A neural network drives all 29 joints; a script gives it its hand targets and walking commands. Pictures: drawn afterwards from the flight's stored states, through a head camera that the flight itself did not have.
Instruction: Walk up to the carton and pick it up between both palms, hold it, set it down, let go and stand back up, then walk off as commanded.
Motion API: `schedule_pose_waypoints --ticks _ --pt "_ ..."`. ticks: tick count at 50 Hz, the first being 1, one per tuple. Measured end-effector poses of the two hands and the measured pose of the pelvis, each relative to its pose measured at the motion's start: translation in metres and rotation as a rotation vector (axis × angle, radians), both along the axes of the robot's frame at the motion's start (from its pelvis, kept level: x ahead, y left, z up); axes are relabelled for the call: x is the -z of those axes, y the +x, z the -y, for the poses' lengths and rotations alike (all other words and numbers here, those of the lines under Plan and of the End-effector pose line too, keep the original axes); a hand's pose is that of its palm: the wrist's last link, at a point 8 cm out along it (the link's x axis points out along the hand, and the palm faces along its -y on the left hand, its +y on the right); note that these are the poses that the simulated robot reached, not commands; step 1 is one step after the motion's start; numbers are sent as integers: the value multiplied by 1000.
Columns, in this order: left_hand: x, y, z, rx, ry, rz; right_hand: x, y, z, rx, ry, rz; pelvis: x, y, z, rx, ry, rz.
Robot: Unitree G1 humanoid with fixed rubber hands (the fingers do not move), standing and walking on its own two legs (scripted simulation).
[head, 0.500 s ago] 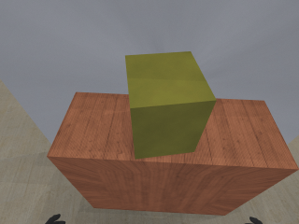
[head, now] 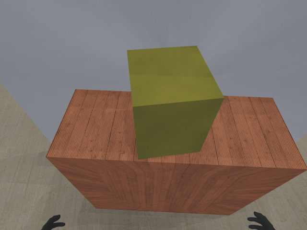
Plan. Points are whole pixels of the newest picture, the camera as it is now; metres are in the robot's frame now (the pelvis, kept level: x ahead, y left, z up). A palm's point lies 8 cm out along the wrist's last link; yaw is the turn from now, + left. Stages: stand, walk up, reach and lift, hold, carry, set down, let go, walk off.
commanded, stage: reach and lift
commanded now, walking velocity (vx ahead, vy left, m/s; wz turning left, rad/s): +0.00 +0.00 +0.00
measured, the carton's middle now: (166, 104) +0.45 -0.01 +0.06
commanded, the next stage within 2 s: none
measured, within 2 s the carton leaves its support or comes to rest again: neither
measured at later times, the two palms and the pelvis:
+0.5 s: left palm (64, 209) +0.18 +0.24 -0.05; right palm (284, 225) +0.15 -0.31 -0.05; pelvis +0.02 -0.02 +0.00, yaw -1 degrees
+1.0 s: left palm (71, 202) +0.18 +0.21 +0.00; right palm (279, 220) +0.16 -0.27 -0.01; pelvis +0.01 +0.00 +0.01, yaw -4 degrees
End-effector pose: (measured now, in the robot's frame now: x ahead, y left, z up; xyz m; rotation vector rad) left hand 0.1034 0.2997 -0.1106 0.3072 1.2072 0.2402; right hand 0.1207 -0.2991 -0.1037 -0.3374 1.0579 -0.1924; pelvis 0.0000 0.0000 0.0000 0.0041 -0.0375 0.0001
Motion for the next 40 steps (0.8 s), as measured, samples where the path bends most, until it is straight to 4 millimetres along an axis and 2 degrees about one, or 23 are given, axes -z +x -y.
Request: schedule_pose_waypoints --ticks 3,6,8,10,13,21,27,34,40 --pt "-3 43 15 47 8 52 0 21 -5 -16 37 79 9 -4 2 1 1 9" --pt "-14 82 40 89 -21 129 -2 33 -9 -23 69 132 12 -3 4 7 -6 21" --pt "-24 98 56 106 -44 183 -7 35 -9 -27 82 160 11 0 6 13 -11 39" --pt "-32 105 69 110 -69 224 -14 35 -6 -33 80 189 9 4 8 17 -13 55" --pt "-38 104 75 97 -82 244 -27 33 3 -44 58 214 4 10 12 24 -5 71" --pt "-47 80 61 48 -44 247 -50 33 19 -66 30 232 -3 16 20 26 7 68" --pt "-62 73 59 44 -43 322 -54 35 3 -77 78 270 -6 15 20 19 7 57" --pt "-74 71 75 65 -95 387 -58 38 -24 -61 148 350 -8 15 12 32 6 55" --pt "-89 77 87 65 -118 478 -73 42 -29 -65 154 421 -9 14 6 50 6 60"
